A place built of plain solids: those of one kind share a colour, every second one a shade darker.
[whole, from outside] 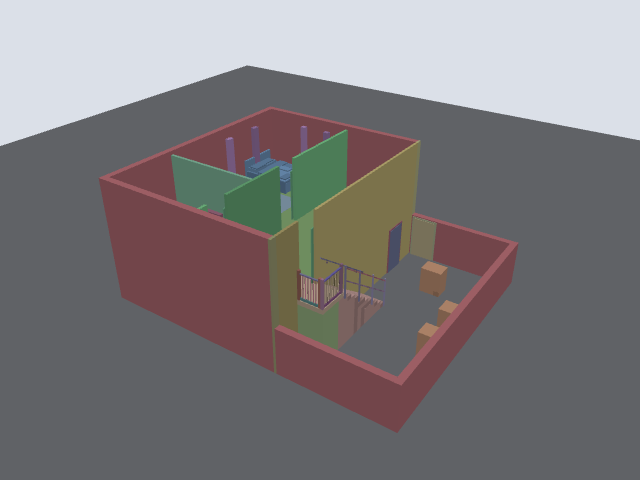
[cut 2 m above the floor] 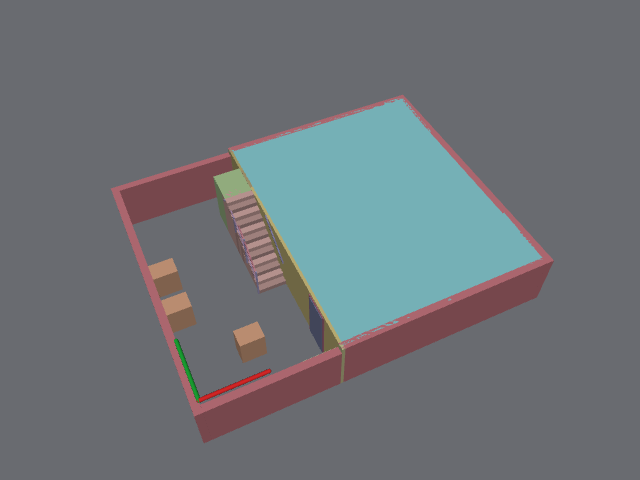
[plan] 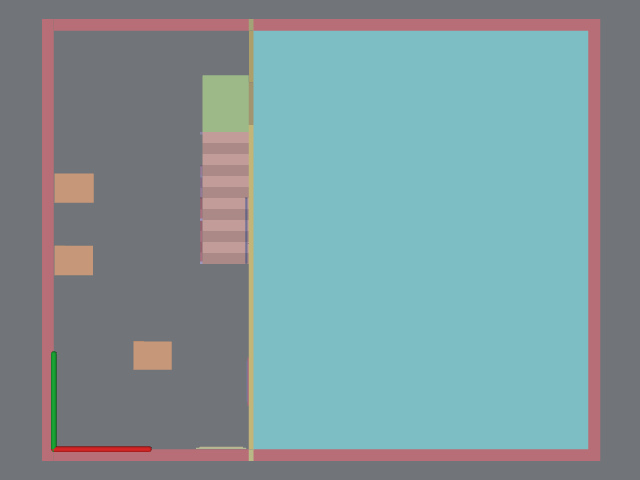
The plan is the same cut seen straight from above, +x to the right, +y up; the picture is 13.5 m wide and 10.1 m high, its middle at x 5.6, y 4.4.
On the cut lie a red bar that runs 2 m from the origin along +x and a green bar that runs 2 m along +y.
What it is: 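A house over a walled back yard; in the yard at the foot of the outdoor stair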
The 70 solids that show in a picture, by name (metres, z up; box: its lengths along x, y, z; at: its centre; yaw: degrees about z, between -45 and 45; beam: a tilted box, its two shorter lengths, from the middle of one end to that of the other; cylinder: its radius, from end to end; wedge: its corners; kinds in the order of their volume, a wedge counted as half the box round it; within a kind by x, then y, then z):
{
 "undercroft_block_1": {"box": [7.18, 9.05, 2.05], "at": [7.78, 4.4, 0.98]},
 "wall_1": {"box": [0.25, 9.3, 1.85], "at": [-0.12, 4.4, 0.88]},
 "wall_2": {"box": [4.1, 0.25, 1.85], "at": [2.05, -0.12, 0.88]},
 "wall_3": {"box": [4.1, 0.25, 1.85], "at": [2.05, 8.93, 0.88]},
 "wall_4": {"box": [7.39, 0.25, 4.97], "at": [7.8, -0.12, 2.43]},
 "wall_5": {"box": [7.39, 0.25, 4.97], "at": [7.8, 8.93, 2.43]},
 "wall_6": {"box": [0.25, 9.3, 4.97], "at": [11.37, 4.4, 2.43]},
 "step_1": {"box": [0.97, 0.7, 0.22], "at": [3.61, 4.24, 0.06]},
 "step_2": {"box": [0.97, 0.7, 0.39], "at": [3.61, 4.47, 0.14]},
 "step_3": {"box": [0.97, 0.7, 0.55], "at": [3.61, 4.7, 0.23]},
 "step_4": {"box": [0.97, 0.7, 0.72], "at": [3.61, 4.94, 0.31]},
 "step_5": {"box": [0.97, 0.7, 0.89], "at": [3.61, 5.17, 0.4]},
 "step_6": {"box": [0.97, 0.7, 1.06], "at": [3.61, 5.4, 0.48]},
 "step_7": {"box": [0.97, 0.7, 1.23], "at": [3.61, 5.63, 0.56]},
 "step_8": {"box": [0.97, 0.7, 1.39], "at": [3.61, 5.86, 0.65]},
 "step_9": {"box": [0.97, 0.7, 1.56], "at": [3.61, 6.09, 0.73]},
 "step_10": {"box": [0.97, 0.7, 1.73], "at": [3.61, 6.32, 0.81]},
 "step_11": {"box": [0.97, 0.7, 1.9], "at": [3.61, 6.55, 0.9]},
 "step_12": {"box": [0.97, 0.53, 2.07], "at": [3.61, 6.7, 0.98]},
 "upper_floor_1": {"box": [3.08, 6.81, 0.18], "at": [5.74, 3.28, 2.09]},
 "upper_floor_2": {"box": [4.11, 6.08, 0.18], "at": [9.32, 2.92, 2.09]},
 "bedstead_bedroom_bed_1": {"box": [0.33, 0.55, 0.66], "at": [9.28, 1.6, 2.47]},
 "bedstead_bedroom_bed_2": {"box": [1.5, 1.65, 0.61], "at": [9.8, 1.18, 2.44]},
 "bedstead_bedroom_bed_3": {"box": [0.57, 0.33, 0.66], "at": [9.83, 0.96, 2.47]},
 "bedstead_bedroom_bed_4": {"box": [2.08, 1.63, 0.51], "at": [10.08, 1.16, 2.39]},
 "bedstead_bedroom_bed_5": {"box": [2.08, 1.65, 0.56], "at": [10.08, 1.18, 2.42]},
 "bedstead_bedroom_bed_6": {"box": [0.42, 0.8, 0.66], "at": [10.33, 0.78, 2.47]},
 "bedstead_bedroom_bed_7": {"box": [0.42, 0.8, 0.66], "at": [10.33, 1.58, 2.47]},
 "bedstead_bedroom_bed_8": {"box": [0.4, 0.65, 0.76], "at": [10.85, 1.55, 2.52]},
 "bedstead_bedroom_bed_9": {"box": [0.45, 0.68, 0.71], "at": [10.87, 1.56, 2.49]},
 "bedstead_bedroom_bed_10": {"box": [0.33, 0.68, 0.71], "at": [10.93, 0.89, 2.49]},
 "bedstead_bedroom_bed_11": {"box": [0.1, 1.65, 1.03], "at": [11.17, 1.18, 2.65]},
 "stair_wall_1": {"box": [0.1, 6.82, 4.97], "at": [4.15, 3.41, 2.43]},
 "stair_wall_2": {"box": [0.1, 1.08, 4.97], "at": [4.15, 8.26, 2.43]},
 "head_base_1": {"box": [0.97, 1.2, 2.13], "at": [3.61, 7.27, 1.02]},
 "upper_partition_1": {"box": [0.12, 3.65, 2.63], "at": [7.33, 1.83, 3.45]},
 "upper_partition_2": {"box": [0.12, 2.8, 2.63], "at": [7.33, 5.95, 3.45]},
 "upper_partition_3": {"box": [0.12, 0.55, 2.63], "at": [7.33, 8.53, 3.45]},
 "bin_1": {"box": [0.82, 0.62, 1.08], "at": [0.42, 3.97, 0.49]},
 "bin_2": {"box": [0.83, 0.62, 1.07], "at": [0.43, 5.49, 0.49]},
 "bin_3": {"box": [0.81, 0.6, 1.06], "at": [2.08, 1.97, 0.48]},
 "upper_split_wall_1": {"box": [3.85, 0.12, 2.63], "at": [9.32, 5.95, 3.45]},
 "upper_floor_head_1": {"box": [4.15, 1.2, 0.18], "at": [5.2, 7.27, 2.09]},
 "curtains_1": {"box": [0.22, 0.19, 2.25], "at": [8.26, 0.09, 3.37]},
 "curtains_2": {"box": [0.22, 0.19, 2.25], "at": [9.43, 0.09, 3.37]},
 "curtains_3": {"box": [0.19, 0.29, 2.23], "at": [11.16, 1.29, 3.36]},
 "curtains_4": {"box": [0.19, 0.29, 2.23], "at": [11.16, 2.89, 3.36]},
 "back_wall_end_1": {"box": [0.1, 0.25, 4.97], "at": [4.15, -0.12, 2.43]},
 "back_wall_end_2": {"box": [0.1, 0.25, 4.97], "at": [4.15, 8.93, 2.43]},
 "laid_rug_rug_bedroom_1": {"box": [2.4, 1.7, 0.05], "at": [9.32, 2.97, 2.16]},
 "back_wall_sill_1": {"box": [0.1, 0.9, 2.05], "at": [4.15, 7.27, 0.98]},
 "doorleaf_door_1": {"box": [0.039, 0.84, 2.08], "at": [4.34, 6.45, 3.17], "yaw": 10.4},
 "doorleaf_door_2": {"box": [0.039, 0.83, 2.07], "at": [7.53, 3.29, 3.17], "yaw": 11.7},
 "slotfit_study_seat_1": {"box": [0.77, 0.17, 0.94], "at": [9.17, 6.15, 2.6]},
 "undercroft_leaf_1": {"box": [0.05, 0.88, 1.93], "at": [4.08, 1.42, 0.92]},
 "yard_gate_leaf_1": {"box": [0.92, 0.05, 1.75], "at": [3.52, 0.03, 0.82]},
 "undercroft_frame_1": {"box": [0.03, 1.02, 1.99], "at": [4.09, 1.42, 0.95]},
 "yard_gate_frame_1": {"box": [1.06, 0.03, 1.81], "at": [3.52, 0.01, 0.85]},
 "headland_ahead_guard_newel_1": {"box": [0.09, 0.09, 1.15], "at": [3.27, 7.82, 2.71]},
 "headland_ahead_guard_newel_2": {"box": [0.09, 0.09, 1.15], "at": [4.06, 7.82, 2.71]},
 "headland_side_guard_newel_1": {"box": [0.09, 0.09, 1.15], "at": [3.18, 6.78, 2.71]},
 "headland_side_guard_newel_2": {"box": [0.09, 0.09, 1.15], "at": [3.18, 7.83, 2.71]},
 "guard_post_1": {"box": [0.05, 0.05, 1.26], "at": [3.1, 3.92, 0.58]},
 "guard_post_2": {"box": [0.05, 0.05, 1.26], "at": [3.1, 4.83, 1.24]},
 "guard_post_3": {"box": [0.05, 0.05, 1.26], "at": [3.1, 5.74, 1.9]},
 "guard_post_4": {"box": [0.05, 0.05, 1.26], "at": [3.1, 6.65, 2.56]},
 "headland_side_guard_board_1": {"box": [0.04, 1.05, 0.15], "at": [3.18, 7.3, 2.21]},
 "headland_ahead_guard_board_1": {"box": [0.79, 0.04, 0.15], "at": [3.66, 7.82, 2.21]},
 "headland_side_guard_rail_1": {"box": [0.06, 1.05, 0.044], "at": [3.18, 7.3, 3.16]},
 "headland_ahead_guard_rail_1": {"box": [0.79, 0.06, 0.044], "at": [3.66, 7.82, 3.16]}
}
